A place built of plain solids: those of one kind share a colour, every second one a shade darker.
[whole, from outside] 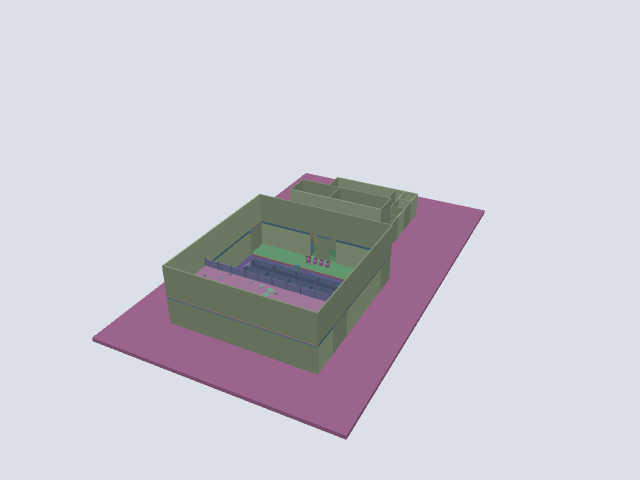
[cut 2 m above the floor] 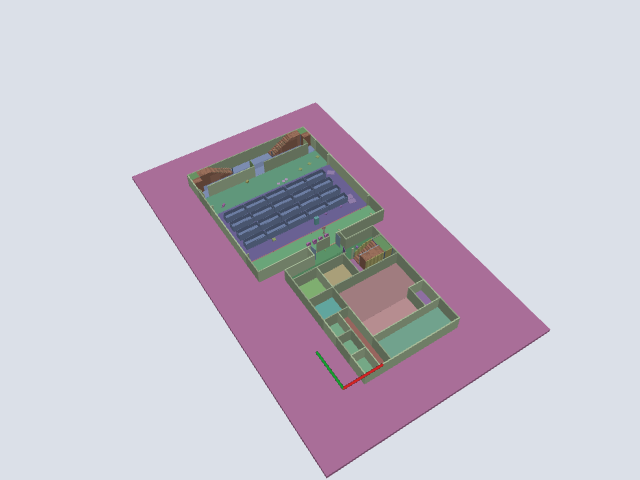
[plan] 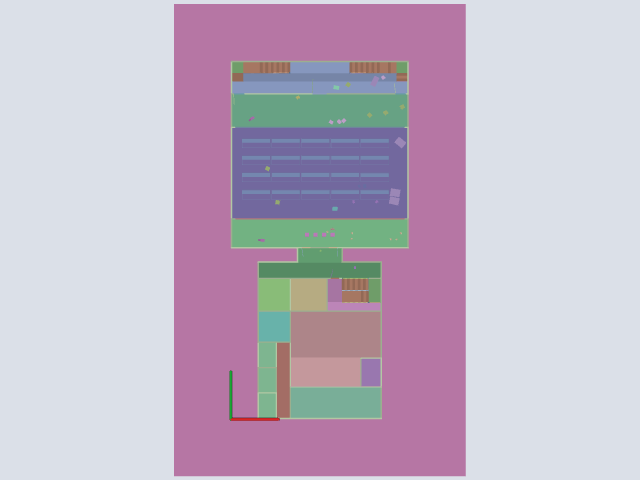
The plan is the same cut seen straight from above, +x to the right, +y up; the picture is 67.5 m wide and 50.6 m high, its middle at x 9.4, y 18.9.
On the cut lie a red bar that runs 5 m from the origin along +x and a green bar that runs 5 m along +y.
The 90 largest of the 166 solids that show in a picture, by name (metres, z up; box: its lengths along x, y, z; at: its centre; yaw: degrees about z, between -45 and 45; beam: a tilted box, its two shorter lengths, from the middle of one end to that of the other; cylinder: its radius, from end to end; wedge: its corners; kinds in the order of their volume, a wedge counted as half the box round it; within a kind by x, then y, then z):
{
 "under_1": {"box": [30.76, 49.79, 0.5], "at": [9.38, 18.89, -0.33]},
 "wall_1": {"box": [0.16, 2.9, 3.69], "at": [0.08, 19.61, 1.54]},
 "wall_2": {"box": [0.16, 9.52, 3.69], "at": [0.08, 25.95, 1.54]},
 "wall_3": {"box": [0.16, 19.47, 3.93], "at": [0.08, 27.89, 5.65]},
 "wall_4": {"box": [0.16, 3.4, 3.69], "at": [0.08, 32.54, 1.54]},
 "wall_5": {"box": [0.16, 3.26, 3.69], "at": [0.08, 36.0, 1.54]},
 "wall_6": {"box": [0.16, 2.55, 3.69], "at": [2.9, 1.44, 1.54]},
 "wall_7": {"box": [0.16, 2.55, 3.69], "at": [2.9, 4.12, 1.54]},
 "wall_8": {"box": [0.16, 2.55, 3.69], "at": [2.9, 6.79, 1.54]},
 "wall_9": {"box": [0.16, 3.13, 3.69], "at": [2.9, 9.77, 1.54]},
 "wall_10": {"box": [0.16, 3.33, 7.92], "at": [2.9, 13.12, 3.66]},
 "wall_11": {"box": [0.16, 1.57, 3.69], "at": [2.9, 15.71, 1.54]},
 "wall_12": {"box": [7.11, 0.031, 3.69], "at": [3.55, 18.02, 1.54]},
 "wall_13": {"box": [7.48, 0.13, 3.69], "at": [3.74, 18.09, 1.54]},
 "wall_14": {"box": [2.06, 0.13, 3.69], "at": [3.85, 2.77, 1.54]},
 "wall_15": {"box": [2.06, 0.13, 3.69], "at": [3.85, 5.46, 1.54]},
 "wall_16": {"box": [3.53, 0.13, 3.69], "at": [4.58, 8.13, 1.54]},
 "wall_17": {"box": [0.13, 2.55, 3.69], "at": [4.81, 1.44, 1.54]},
 "wall_18": {"box": [0.13, 2.55, 3.69], "at": [4.81, 4.12, 1.54]},
 "wall_19": {"box": [0.13, 2.55, 3.69], "at": [4.81, 6.79, 1.54]},
 "wall_20": {"box": [4.29, 0.16, 3.69], "at": [4.96, 16.57, 1.54]},
 "wall_21": {"box": [7.17, 0.13, 3.69], "at": [5.0, 34.3, 1.54]},
 "wall_22": {"box": [0.13, 3.18, 3.69], "at": [6.28, 1.75, 1.54]},
 "wall_23": {"box": [0.13, 4.6, 3.69], "at": [6.28, 5.77, 1.54]},
 "wall_24": {"box": [0.13, 3.13, 3.69], "at": [6.28, 9.77, 1.54]},
 "wall_25": {"box": [0.13, 3.33, 3.69], "at": [6.28, 13.12, 1.54]},
 "wall_26": {"box": [7.72, 0.13, 3.69], "at": [6.67, 14.86, 1.54]},
 "wall_27": {"box": [1.94, 0.13, 3.69], "at": [9.35, 18.09, 1.54]},
 "wall_28": {"box": [13.13, 0.16, 3.69], "at": [9.38, 0.08, 1.54]},
 "wall_29": {"box": [13.13, 0.13, 7.92], "at": [9.38, 11.39, 3.66]},
 "wall_30": {"box": [13.13, 0.16, 3.93], "at": [9.38, 14.87, 5.65]},
 "wall_31": {"box": [18.76, 0.16, 3.93], "at": [9.38, 18.08, 5.65]},
 "wall_32": {"box": [18.76, 0.16, 7.92], "at": [9.38, 37.71, 3.66]},
 "wall_33": {"box": [0.13, 3.33, 7.92], "at": [10.16, 13.12, 3.66]},
 "wall_34": {"box": [9.73, 0.13, 3.69], "at": [11.08, 3.4, 1.54]},
 "wall_35": {"box": [7.25, 0.13, 3.69], "at": [13.71, 34.3, 1.54]},
 "wall_36": {"box": [0.13, 2.92, 3.69], "at": [13.72, 4.93, 1.54]},
 "wall_37": {"box": [4.29, 0.16, 3.69], "at": [13.8, 16.57, 1.54]},
 "wall_38": {"box": [2.29, 0.13, 3.69], "at": [14.8, 6.46, 1.54]},
 "wall_39": {"box": [7.54, 0.13, 3.69], "at": [14.99, 18.09, 1.54]},
 "wall_40": {"box": [0.16, 3.18, 3.69], "at": [15.87, 1.75, 1.54]},
 "wall_41": {"box": [0.16, 2.92, 3.69], "at": [15.87, 4.93, 1.54]},
 "wall_42": {"box": [0.16, 4.81, 3.69], "at": [15.87, 8.93, 1.54]},
 "wall_43": {"box": [0.16, 3.33, 7.92], "at": [15.87, 13.12, 3.66]},
 "wall_44": {"box": [0.16, 1.57, 3.69], "at": [15.87, 15.71, 1.54]},
 "wall_45": {"box": [0.16, 2.9, 3.69], "at": [18.68, 19.61, 1.54]},
 "wall_46": {"box": [0.16, 9.52, 3.69], "at": [18.68, 25.95, 1.54]},
 "wall_47": {"box": [0.16, 19.47, 3.93], "at": [18.68, 27.89, 5.65]},
 "wall_48": {"box": [0.16, 3.4, 3.69], "at": [18.68, 32.54, 1.54]},
 "wall_49": {"box": [0.16, 3.26, 3.69], "at": [18.68, 36.0, 1.54]},
 "floor_chapel_1": {"box": [18.44, 9.52, 0.5], "at": [9.38, 25.95, -0.25]},
 "stair_1": {"box": [1.14, 0.89, 3.49], "at": [0.73, 36.07, 1.44]},
 "stair_2": {"box": [0.6, 1.14, 2.98], "at": [1.6, 37.06, 1.19]},
 "stair_3": {"box": [1.47, 1.14, 2.48], "at": [2.04, 37.06, 0.94]},
 "stair_4": {"box": [1.76, 1.14, 2.31], "at": [2.18, 37.06, 0.86]},
 "stair_5": {"box": [2.92, 1.14, 1.64], "at": [2.76, 37.06, 0.52]},
 "stair_6": {"box": [1.71, 1.16, 2.98], "at": [12.58, 12.94, 1.19]},
 "stair_7": {"box": [1.99, 1.16, 2.82], "at": [12.72, 12.94, 1.11]},
 "stair_8": {"box": [3.21, 1.14, 1.47], "at": [15.85, 37.06, 0.44]},
 "stair_9": {"box": [1.76, 1.14, 2.31], "at": [16.58, 37.06, 0.86]},
 "stair_10": {"box": [0.6, 1.14, 2.98], "at": [17.16, 37.06, 1.19]},
 "stair_11": {"box": [1.14, 0.31, 3.82], "at": [18.03, 35.78, 1.61]},
 "floor_dais_1": {"box": [18.44, 2.9, 0.65], "at": [9.38, 19.61, -0.18]},
 "floor_school_1": {"box": [7.31, 3.05, 0.5], "at": [10.0, 5.0, -0.25]},
 "floor_school_2": {"box": [9.44, 4.81, 0.5], "at": [11.06, 8.93, -0.25]},
 "floor_back_rows_1": {"box": [18.44, 3.4, 0.5], "at": [9.38, 32.54, -0.25]},
 "floor_lobby_1": {"box": [18.44, 1.25, 0.5], "at": [9.38, 34.99, -0.25]},
 "floor_lobby_2": {"box": [16.16, 0.87, 0.5], "at": [9.38, 36.05, -0.25]},
 "floor_lobby_3": {"box": [6.3, 1.14, 0.5], "at": [9.38, 37.06, -0.25]},
 "floor_platform_1": {"box": [9.44, 3.18, 0.65], "at": [11.06, 1.75, -0.18]},
 "stair_landing_1": {"box": [1.14, 1.14, 3.32], "at": [0.73, 37.06, 1.36]},
 "stair_landing_2": {"box": [1.26, 2.43, 2.14], "at": [15.16, 13.58, 0.77]},
 "stair_landing_3": {"box": [1.14, 1.14, 3.32], "at": [18.03, 37.06, 1.36]},
 "upper_floor_gallery_1": {"box": [18.44, 4.91, 0.16], "at": [9.38, 33.16, 3.61]},
 "floor_passage_1": {"box": [12.81, 1.57, 0.5], "at": [9.38, 15.71, -0.25]},
 "floor_passage_2": {"box": [4.55, 1.54, 0.5], "at": [9.38, 17.26, -0.25]},
 "floor_wc_1": {"box": [1.77, 2.55, 0.5], "at": [3.86, 1.44, -0.25]},
 "floor_wc_2": {"box": [1.77, 2.55, 0.5], "at": [3.86, 4.12, -0.25]},
 "floor_wc_3": {"box": [1.77, 2.55, 0.5], "at": [3.86, 6.79, -0.25]},
 "floor_school_lobby_1": {"box": [3.75, 3.33, 0.5], "at": [8.22, 13.12, -0.25]},
 "floor_vestry_1": {"box": [3.24, 3.33, 0.5], "at": [4.59, 13.12, -0.25]},
 "floor_back_lobby_1": {"box": [1.34, 7.91, 0.5], "at": [5.54, 4.12, -0.25]},
 "floor_kitchen_1": {"box": [3.24, 3.13, 0.5], "at": [4.59, 9.77, -0.25]},
 "floor_class_stair_1": {"box": [1.5, 2.43, 0.5], "at": [10.97, 13.57, -0.25]},
 "floor_class_stair_2": {"box": [5.56, 0.9, 0.5], "at": [13.01, 11.91, -0.25]},
 "floor_stack_store_1": {"box": [2.0, 2.92, 0.5], "at": [14.79, 4.93, -0.25]},
 "floor_gap_dais_step_1": {"box": [17.84, 0.13, 0.65], "at": [9.38, 21.12, -0.18]},
 "stair_guard_1": {"box": [18.44, 0.08, 0.96], "at": [9.38, 30.75, 4.17]},
 "floor_gap_rear_open_1": {"box": [17.84, 0.13, 0.5], "at": [9.38, 30.77, -0.25]},
 "wall_band_1": {"box": [18.76, 0.16, 0.31], "at": [9.38, 37.71, 3.53]}
}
